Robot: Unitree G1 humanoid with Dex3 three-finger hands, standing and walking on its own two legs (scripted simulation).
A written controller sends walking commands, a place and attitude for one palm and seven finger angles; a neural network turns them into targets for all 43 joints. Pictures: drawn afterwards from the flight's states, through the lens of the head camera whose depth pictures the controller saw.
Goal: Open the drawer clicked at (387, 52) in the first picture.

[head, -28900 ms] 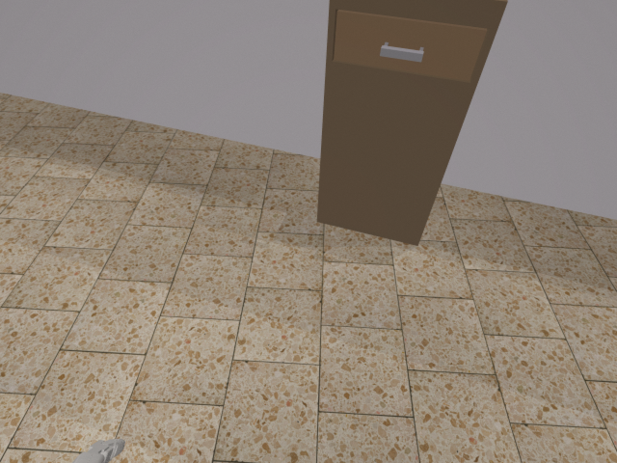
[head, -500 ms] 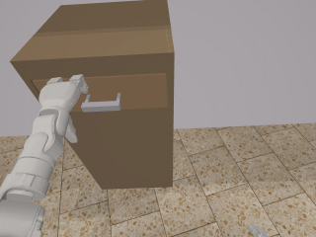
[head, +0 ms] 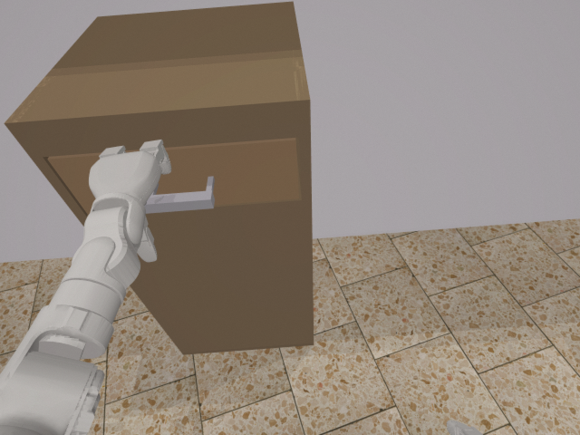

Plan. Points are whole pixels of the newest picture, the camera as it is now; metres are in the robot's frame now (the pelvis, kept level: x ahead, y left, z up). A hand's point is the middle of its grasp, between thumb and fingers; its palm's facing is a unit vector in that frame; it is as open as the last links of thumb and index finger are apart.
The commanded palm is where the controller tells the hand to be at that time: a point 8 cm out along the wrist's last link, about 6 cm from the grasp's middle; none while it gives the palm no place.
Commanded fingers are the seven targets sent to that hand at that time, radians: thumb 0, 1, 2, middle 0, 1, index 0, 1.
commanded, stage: re-aim the fingers above the handle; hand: left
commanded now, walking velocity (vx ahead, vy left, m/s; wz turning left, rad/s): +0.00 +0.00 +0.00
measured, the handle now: (180, 193) +0.49 +0.22 +0.05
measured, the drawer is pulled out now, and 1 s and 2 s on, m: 0.00 0.00 0.00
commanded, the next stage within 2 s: lower the fingers behind the handle in 0.78 s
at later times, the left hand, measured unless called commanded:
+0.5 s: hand (138, 214) +0.39 +0.24 +0.11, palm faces -0.06 -0.03 -1.00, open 13.8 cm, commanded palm +0.38 +0.21 +0.17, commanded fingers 0.00 -0.50 0.30 -0.30 -1.20 -0.30 -1.20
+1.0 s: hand (144, 225) +0.39 +0.24 +0.09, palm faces -0.16 -0.05 -0.99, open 13.8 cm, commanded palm +0.38 +0.23 +0.16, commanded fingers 0.00 -0.50 0.30 -0.30 -1.20 -0.30 -1.20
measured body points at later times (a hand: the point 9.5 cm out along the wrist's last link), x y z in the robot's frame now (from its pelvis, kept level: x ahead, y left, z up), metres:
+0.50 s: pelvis +0.00 -0.02 +0.00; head +0.01 -0.05 +0.45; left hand +0.39 +0.24 +0.17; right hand +0.16 -0.26 -0.12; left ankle +0.00 +0.11 -0.73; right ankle -0.03 -0.11 -0.73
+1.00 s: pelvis +0.00 -0.01 +0.00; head +0.02 -0.04 +0.45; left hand +0.39 +0.24 +0.15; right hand +0.14 -0.26 -0.13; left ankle +0.00 +0.11 -0.73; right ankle -0.03 -0.11 -0.73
